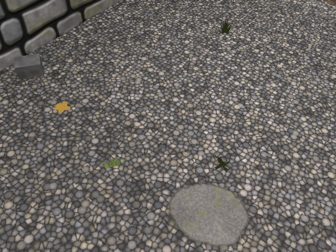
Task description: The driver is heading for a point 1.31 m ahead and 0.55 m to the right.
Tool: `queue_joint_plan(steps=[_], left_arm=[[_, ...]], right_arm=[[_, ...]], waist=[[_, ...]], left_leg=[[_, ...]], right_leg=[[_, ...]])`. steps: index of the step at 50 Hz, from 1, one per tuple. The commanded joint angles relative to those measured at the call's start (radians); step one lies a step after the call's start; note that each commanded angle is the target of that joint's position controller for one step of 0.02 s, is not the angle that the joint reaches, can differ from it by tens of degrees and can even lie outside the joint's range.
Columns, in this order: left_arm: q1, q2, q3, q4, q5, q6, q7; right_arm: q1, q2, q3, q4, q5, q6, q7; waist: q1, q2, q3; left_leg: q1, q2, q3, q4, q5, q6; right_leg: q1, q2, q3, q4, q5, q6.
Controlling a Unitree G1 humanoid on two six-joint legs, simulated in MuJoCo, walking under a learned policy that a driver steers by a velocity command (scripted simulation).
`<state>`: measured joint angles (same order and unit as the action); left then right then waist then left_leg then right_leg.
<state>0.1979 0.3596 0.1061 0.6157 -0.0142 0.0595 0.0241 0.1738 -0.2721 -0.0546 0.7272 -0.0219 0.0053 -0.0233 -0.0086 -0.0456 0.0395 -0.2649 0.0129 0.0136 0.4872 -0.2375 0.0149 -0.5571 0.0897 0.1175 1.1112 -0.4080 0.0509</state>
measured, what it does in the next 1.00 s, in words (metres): steps on the spot: right foot, then left foot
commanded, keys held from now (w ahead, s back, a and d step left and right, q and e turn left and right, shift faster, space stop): e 0.16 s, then no key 0.84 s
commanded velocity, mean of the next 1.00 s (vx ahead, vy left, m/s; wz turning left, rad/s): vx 0.00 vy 0.00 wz -0.23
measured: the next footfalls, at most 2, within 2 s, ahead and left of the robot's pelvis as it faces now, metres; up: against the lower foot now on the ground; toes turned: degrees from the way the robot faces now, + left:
right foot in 0.28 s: +0.02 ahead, -0.15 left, +0.00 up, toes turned -10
left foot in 0.62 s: +0.05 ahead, +0.09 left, +0.00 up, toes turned -11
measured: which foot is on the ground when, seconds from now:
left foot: down 0.00-0.28, up 0.30-0.60, down 0.62-1.00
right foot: up 0.00-0.26, down 0.28-1.00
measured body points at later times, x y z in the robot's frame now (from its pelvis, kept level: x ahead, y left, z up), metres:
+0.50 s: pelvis -0.01 -0.05 +0.00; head +0.01 -0.07 +0.45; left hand +0.22 +0.17 -0.08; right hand +0.05 -0.35 -0.12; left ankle +0.01 +0.10 -0.69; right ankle -0.02 -0.14 -0.74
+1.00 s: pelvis +0.00 -0.03 +0.00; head +0.00 -0.03 +0.45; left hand +0.15 +0.21 -0.13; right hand +0.05 -0.30 -0.13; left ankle +0.02 +0.09 -0.74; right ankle -0.02 -0.14 -0.74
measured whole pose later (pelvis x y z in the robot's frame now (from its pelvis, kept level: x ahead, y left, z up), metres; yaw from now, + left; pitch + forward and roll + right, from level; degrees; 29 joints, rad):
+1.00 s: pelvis +0.00 -0.03 +0.00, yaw -12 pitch -2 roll +0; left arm 0.18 0.24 0.05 0.91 0.01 0.02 0.02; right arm 0.20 -0.24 -0.02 0.86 -0.01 -0.01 -0.02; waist 0.00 0.00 0.04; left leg -0.18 0.02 0.01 0.50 -0.28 -0.01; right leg -0.20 0.02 0.03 0.49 -0.26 -0.01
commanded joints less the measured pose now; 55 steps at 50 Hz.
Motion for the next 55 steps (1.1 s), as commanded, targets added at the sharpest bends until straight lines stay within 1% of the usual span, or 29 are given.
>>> queue_joint_plan(steps=[1, 3, 6, 9, 11, 12, 13, 14, 15, 16, 17, 18, 19, 20, 21, 24, 27, 29, 30, 31, 32, 33, 34, 35, 38, 45, 53, 54, 55], left_arm=[[-0.001, 0.064, 0.023, -0.063, -0.011, -0.002, 0.002], [-0.06, 0.045, 0.011, -0.09, -0.011, -0.005, -0.002], [-0.082, 0.022, -0.005, -0.111, -0.003, -0.006, -0.015], [-0.066, 0.031, -0.006, -0.11, -0.003, -0.002, -0.025], [-0.036, 0.029, -0.004, -0.1, -0.002, 0.001, -0.031], [0.004, 0.024, -0.003, -0.082, -0.001, 0.001, -0.033], [0.038, 0.037, 0.003, -0.066, 0.002, -0.001, -0.031], [0.062, 0.089, 0.015, -0.064, 0.002, -0.002, -0.022], [0.05, 0.179, 0.024, -0.093, 0.014, -0.004, -0.005], [0.056, 0.131, 0.01, -0.091, 0.046, -0.023, -0.014], [0.023, 0.104, 0.0, -0.077, 0.049, -0.041, -0.021], [-0.027, 0.084, -0.006, -0.064, 0.037, -0.051, -0.02], [-0.061, 0.067, -0.014, -0.062, 0.027, -0.055, -0.018], [-0.091, 0.058, -0.021, -0.057, 0.023, -0.058, -0.015], [-0.101, 0.036, -0.03, -0.051, 0.026, -0.059, -0.012], [-0.117, 0.013, -0.038, -0.03, 0.029, -0.059, -0.01], [-0.092, 0.033, -0.034, 0.005, 0.031, -0.054, -0.015], [-0.11, 0.019, -0.042, 0.023, 0.024, -0.054, -0.018], [-0.115, 0.004, -0.05, 0.037, 0.017, -0.055, -0.019], [-0.079, -0.014, -0.056, 0.058, 0.021, -0.062, -0.021], [-0.048, -0.02, -0.058, 0.07, 0.038, -0.07, -0.025], [-0.014, -0.024, -0.053, 0.079, 0.036, -0.071, -0.024], [-0.077, 0.01, -0.05, 0.088, 0.04, -0.067, -0.021], [-0.103, 0.009, -0.046, 0.086, 0.034, -0.062, -0.017], [-0.086, -0.013, -0.046, 0.114, 0.03, -0.047, -0.007], [-0.056, -0.023, -0.041, 0.204, 0.023, -0.052, -0.002], [-0.036, -0.014, -0.039, 0.306, 0.019, -0.053, 0.008], [-0.02, -0.015, -0.039, 0.324, 0.017, -0.051, 0.01], [-0.011, -0.005, -0.034, 0.335, 0.01, -0.049, 0.012]], right_arm=[[-0.079, -0.127, -0.027, -0.093, 0.004, -0.008, -0.017], [-0.022, -0.148, -0.037, -0.08, 0.001, 0.0, -0.021], [-0.015, -0.192, -0.055, -0.076, 0.008, 0.008, -0.013], [-0.023, -0.217, -0.066, -0.07, 0.021, 0.011, 0.002], [-0.027, -0.221, -0.067, -0.059, 0.039, 0.01, 0.008], [-0.043, -0.216, -0.064, -0.056, 0.051, 0.01, 0.009], [-0.019, -0.189, -0.055, -0.039, 0.059, 0.007, 0.011], [0.03, -0.137, -0.038, -0.023, 0.038, -0.001, 0.017], [0.026, -0.057, -0.003, -0.062, -0.027, -0.01, 0.03], [-0.051, -0.129, -0.029, -0.072, 0.001, -0.007, 0.016], [-0.07, -0.167, -0.042, -0.064, 0.028, 0.001, 0.009], [-0.058, -0.161, -0.045, -0.052, 0.032, 0.008, 0.005], [-0.044, -0.157, -0.048, -0.032, 0.025, 0.016, -0.002], [-0.024, -0.154, -0.049, -0.026, 0.018, 0.021, -0.005], [-0.004, -0.142, -0.046, -0.018, 0.019, 0.021, -0.004], [-0.003, -0.096, -0.027, -0.013, 0.023, 0.02, -0.001], [-0.03, -0.097, -0.019, -0.023, 0.022, 0.018, 0.001], [0.001, -0.097, -0.018, -0.009, 0.023, 0.015, 0.003], [0.028, -0.086, -0.012, 0.003, 0.015, 0.01, 0.006], [0.039, -0.106, -0.012, 0.006, 0.0, 0.005, 0.006], [0.044, -0.162, -0.019, -0.002, -0.005, 0.003, 0.002], [0.013, -0.187, -0.029, 0.02, 0.009, 0.0, 0.006], [-0.011, -0.13, -0.017, 0.004, 0.012, -0.006, 0.014], [-0.011, -0.108, -0.009, 0.013, 0.004, -0.013, 0.014], [0.002, -0.095, -0.001, 0.029, 0.004, -0.03, 0.01], [0.02, -0.091, 0.006, 0.062, 0.008, -0.027, -0.005], [0.029, -0.083, 0.012, 0.115, 0.011, -0.026, -0.005], [0.047, -0.081, 0.011, 0.13, 0.013, -0.024, -0.007], [0.053, -0.092, 0.007, 0.137, 0.02, -0.02, -0.009]], waist=[[0.006, 0.183, -0.039], [-0.037, 0.202, -0.055], [-0.052, 0.22, -0.086], [-0.046, 0.236, -0.102], [-0.024, 0.229, -0.108], [0.004, 0.218, -0.112], [0.02, 0.188, -0.116], [0.009, 0.052, -0.155], [-0.022, -0.27, -0.179], [0.059, -0.182, -0.204], [0.048, -0.117, -0.154], [0.026, -0.107, -0.123], [0.017, -0.097, -0.107], [0.001, -0.097, -0.096], [-0.012, -0.094, -0.106], [-0.004, -0.094, -0.11], [0.025, -0.097, -0.096], [0.004, -0.083, -0.085], [-0.021, -0.062, -0.077], [-0.019, -0.02, -0.084], [0.015, 0.069, -0.092], [0.061, 0.187, -0.082], [0.012, 0.143, -0.055], [0.008, 0.133, -0.05], [0.006, 0.117, -0.042], [-0.002, 0.053, -0.035], [0.004, 0.043, -0.03], [0.005, 0.045, -0.05], [0.005, 0.052, -0.036]], left_leg=[[0.121, 0.218, -0.157, -0.194, 0.208, 0.179], [0.216, 0.242, -0.145, -0.186, 0.25, 0.197], [0.231, 0.275, -0.106, -0.172, 0.31, 0.207], [0.19, 0.289, -0.069, -0.148, 0.391, 0.206], [0.187, 0.294, -0.065, -0.107, 0.419, 0.194], [0.166, 0.282, -0.047, -0.067, 0.414, 0.171], [0.11, 0.258, -0.018, -0.015, 0.357, 0.121], [-0.02, 0.197, 0.057, 0.114, 0.173, 0.032], [-0.274, 0.075, 0.125, 0.375, -0.378, -0.075], [-0.296, 0.052, 0.006, 0.527, -0.445, -0.098], [-0.292, 0.064, -0.023, 0.593, -0.395, -0.097], [-0.302, 0.067, -0.035, 0.591, -0.328, -0.094], [-0.299, 0.07, -0.042, 0.587, -0.274, -0.099], [-0.263, 0.063, -0.042, 0.591, -0.217, -0.109], [-0.223, 0.055, -0.038, 0.58, -0.177, -0.114], [-0.144, 0.059, -0.031, 0.383, -0.139, -0.114], [-0.076, 0.049, -0.021, 0.23, -0.174, -0.102], [-0.001, 0.041, -0.014, 0.086, -0.092, -0.085], [0.077, 0.036, -0.008, -0.053, 0.044, -0.07], [0.16, 0.062, -0.051, -0.101, 0.188, -0.052], [0.207, 0.132, -0.116, -0.082, 0.354, -0.024], [0.098, 0.127, -0.101, -0.054, 0.178, 0.021], [0.037, 0.1, -0.093, -0.081, 0.066, 0.024], [0.018, 0.094, -0.087, -0.093, 0.031, 0.01], [0.032, 0.075, -0.066, -0.083, 0.061, -0.016], [0.055, 0.06, -0.054, -0.074, 0.072, -0.012], [0.061, 0.045, -0.042, -0.083, 0.096, -0.008], [0.068, 0.032, -0.031, -0.085, 0.0, -0.004], [0.049, 0.02, -0.028, -0.08, -0.164, 0.012]], right_leg=[[-0.093, -0.057, -0.04, 0.075, 0.044, 0.042], [-0.11, -0.087, -0.057, -0.034, 0.04, 0.058], [-0.011, -0.123, -0.096, -0.194, 0.001, 0.053], [0.118, -0.112, -0.148, -0.333, -0.004, 0.029], [0.193, -0.096, -0.16, -0.474, 0.047, -0.003], [0.267, -0.082, -0.174, -0.604, 0.141, -0.031], [0.377, -0.071, -0.164, -0.736, 0.262, -0.064], [0.551, -0.162, -0.027, -0.768, 0.488, -0.102], [0.681, -0.424, 0.275, -0.71, 0.908, -0.233], [0.54, -0.49, 0.293, -0.73, 0.821, -0.387], [0.491, -0.421, 0.214, -0.752, 0.713, -0.366], [0.469, -0.36, 0.155, -0.761, 0.616, -0.313], [0.456, -0.332, 0.125, -0.765, 0.586, -0.282], [0.416, -0.316, 0.098, -0.766, 0.633, -0.277], [0.397, -0.299, 0.074, -0.768, 0.649, -0.275], [0.401, -0.271, 0.045, -0.761, 0.574, -0.263], [0.394, -0.294, 0.099, -0.758, 0.487, -0.284], [0.365, -0.287, 0.12, -0.752, 0.412, -0.271], [0.331, -0.267, 0.111, -0.747, 0.357, -0.241], [0.294, -0.235, 0.1, -0.743, 0.292, -0.192], [0.263, -0.176, 0.056, -0.703, 0.203, -0.142], [0.317, -0.115, -0.016, -0.729, 0.15, -0.103], [0.36, -0.107, -0.024, -0.7, 0.159, -0.081], [0.37, -0.107, -0.028, -0.685, 0.171, -0.083], [0.362, -0.116, -0.017, -0.688, 0.229, -0.097], [0.359, -0.114, -0.022, -0.696, 0.271, -0.082], [0.384, -0.116, -0.029, -0.699, 0.313, -0.075], [0.39, -0.102, -0.043, -0.697, 0.215, -0.079], [0.365, -0.082, -0.062, -0.679, 0.039, -0.09]])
